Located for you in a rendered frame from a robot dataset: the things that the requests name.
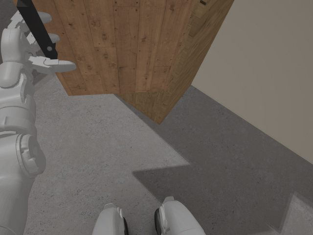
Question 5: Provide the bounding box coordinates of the robot left hand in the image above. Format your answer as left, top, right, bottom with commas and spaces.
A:
1, 11, 76, 75

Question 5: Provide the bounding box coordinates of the robot right thigh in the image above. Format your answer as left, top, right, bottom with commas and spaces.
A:
159, 200, 206, 235

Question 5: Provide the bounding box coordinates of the cupboard door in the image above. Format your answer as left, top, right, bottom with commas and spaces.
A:
12, 0, 195, 96

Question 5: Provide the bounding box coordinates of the robot right shin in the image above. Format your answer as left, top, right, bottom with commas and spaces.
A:
160, 196, 174, 235

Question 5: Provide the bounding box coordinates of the handle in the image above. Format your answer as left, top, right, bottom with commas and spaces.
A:
16, 0, 58, 60

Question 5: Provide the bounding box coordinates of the robot left upper arm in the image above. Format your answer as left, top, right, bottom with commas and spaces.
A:
0, 134, 46, 235

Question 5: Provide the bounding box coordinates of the left robot forearm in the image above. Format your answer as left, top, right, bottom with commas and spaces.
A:
0, 62, 37, 139

